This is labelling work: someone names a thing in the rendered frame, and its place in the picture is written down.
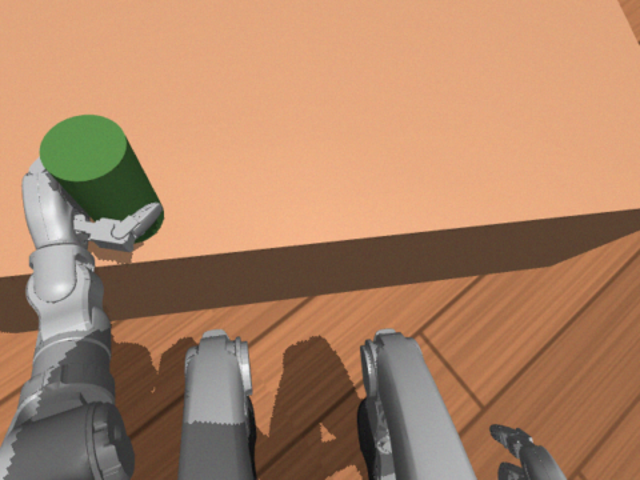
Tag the left robot arm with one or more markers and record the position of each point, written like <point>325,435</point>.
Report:
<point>67,426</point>

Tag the right robot hand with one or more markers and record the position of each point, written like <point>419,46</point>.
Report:
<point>537,463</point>

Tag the right robot foot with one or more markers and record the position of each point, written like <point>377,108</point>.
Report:
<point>367,444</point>

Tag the left robot hand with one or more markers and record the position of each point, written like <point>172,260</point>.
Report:
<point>53,216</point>

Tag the can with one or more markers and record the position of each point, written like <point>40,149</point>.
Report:
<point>91,158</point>

